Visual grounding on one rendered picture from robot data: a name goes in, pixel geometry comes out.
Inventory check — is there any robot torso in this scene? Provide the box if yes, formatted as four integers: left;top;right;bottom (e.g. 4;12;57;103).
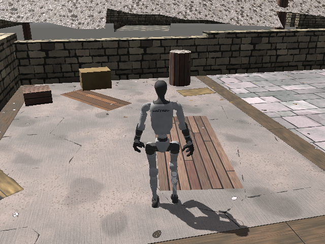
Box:
150;100;173;153

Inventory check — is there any robot left forearm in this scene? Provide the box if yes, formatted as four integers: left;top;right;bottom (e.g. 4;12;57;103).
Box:
134;123;143;143

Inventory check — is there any right robot upper arm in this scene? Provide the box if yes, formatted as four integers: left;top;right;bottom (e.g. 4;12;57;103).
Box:
172;102;187;130

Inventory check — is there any left robot upper arm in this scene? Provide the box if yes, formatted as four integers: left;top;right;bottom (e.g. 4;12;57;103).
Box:
137;103;151;131

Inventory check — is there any robot right forearm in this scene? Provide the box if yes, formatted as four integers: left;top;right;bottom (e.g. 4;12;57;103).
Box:
182;122;193;145

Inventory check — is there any robot right hand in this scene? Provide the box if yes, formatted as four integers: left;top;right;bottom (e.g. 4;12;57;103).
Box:
182;144;194;157

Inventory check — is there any right robot thigh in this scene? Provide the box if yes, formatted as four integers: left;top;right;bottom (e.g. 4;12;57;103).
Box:
169;141;180;171

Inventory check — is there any robot left hand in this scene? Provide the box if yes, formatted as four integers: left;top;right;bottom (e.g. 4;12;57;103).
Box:
133;141;145;153

